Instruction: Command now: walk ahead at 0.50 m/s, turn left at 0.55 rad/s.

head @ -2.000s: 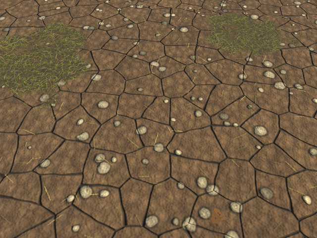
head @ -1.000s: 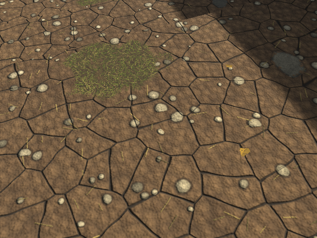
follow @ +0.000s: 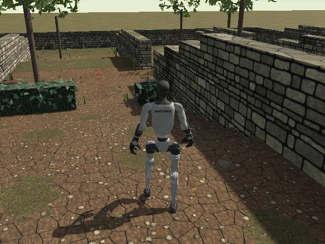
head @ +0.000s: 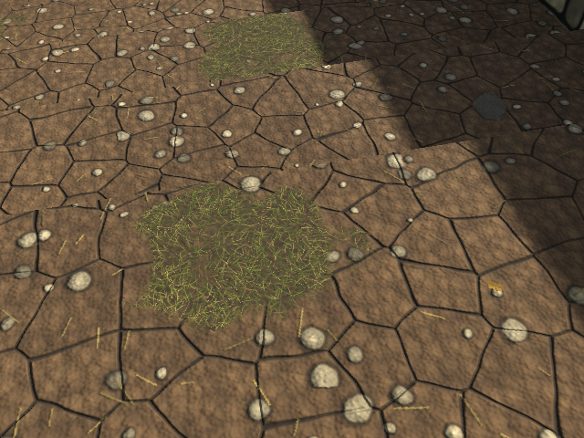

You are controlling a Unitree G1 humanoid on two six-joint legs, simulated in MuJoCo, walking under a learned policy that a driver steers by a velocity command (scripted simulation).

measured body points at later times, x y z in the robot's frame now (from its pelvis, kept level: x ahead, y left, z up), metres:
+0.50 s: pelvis +0.27 +0.09 +0.00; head +0.30 +0.11 +0.45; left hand +0.38 +0.40 -0.09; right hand +0.43 -0.16 -0.10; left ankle +0.24 +0.15 -0.74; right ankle +0.46 -0.06 -0.67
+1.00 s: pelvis +0.54 +0.13 +0.00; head +0.57 +0.14 +0.45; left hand +0.43 +0.39 -0.12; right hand +0.82 +0.00 -0.09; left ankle +0.56 +0.33 -0.69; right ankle +0.56 +0.03 -0.74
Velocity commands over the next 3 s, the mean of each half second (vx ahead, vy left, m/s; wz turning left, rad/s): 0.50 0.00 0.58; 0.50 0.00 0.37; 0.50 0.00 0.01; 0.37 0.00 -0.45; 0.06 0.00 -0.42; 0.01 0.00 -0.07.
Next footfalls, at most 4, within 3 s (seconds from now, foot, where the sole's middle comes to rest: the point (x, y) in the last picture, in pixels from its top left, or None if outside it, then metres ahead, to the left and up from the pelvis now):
0.22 left None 0.28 0.16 -0.78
0.70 right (310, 392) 0.60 0.05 -0.78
1.18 left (171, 345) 0.70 0.40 -0.78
1.70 right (212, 219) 1.12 0.35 -0.78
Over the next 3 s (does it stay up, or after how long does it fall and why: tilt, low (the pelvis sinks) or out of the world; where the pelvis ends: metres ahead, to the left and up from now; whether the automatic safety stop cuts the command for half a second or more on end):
stays up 1.12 0.45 -0.01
